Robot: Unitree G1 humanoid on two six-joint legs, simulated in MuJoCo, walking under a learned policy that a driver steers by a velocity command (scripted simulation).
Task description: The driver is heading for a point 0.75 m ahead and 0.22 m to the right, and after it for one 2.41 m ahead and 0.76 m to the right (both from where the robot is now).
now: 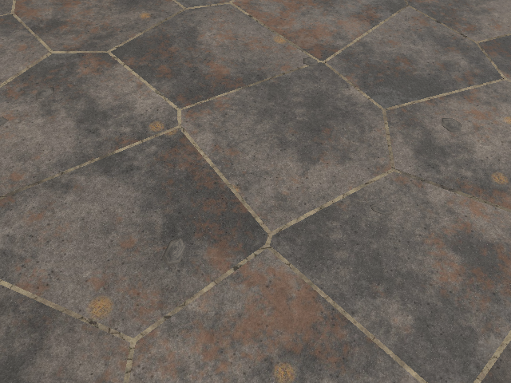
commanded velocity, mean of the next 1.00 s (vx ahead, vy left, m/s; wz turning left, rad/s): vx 0.50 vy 0.00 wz -0.09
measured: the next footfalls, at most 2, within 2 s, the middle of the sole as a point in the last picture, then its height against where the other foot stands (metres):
right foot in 0.26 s outside the picture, level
left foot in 0.80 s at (221, 329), level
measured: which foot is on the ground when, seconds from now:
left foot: down 0.00-0.26, up 0.28-0.78, down 0.80-1.00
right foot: up 0.00-0.24, down 0.26-0.82, up 0.84-1.00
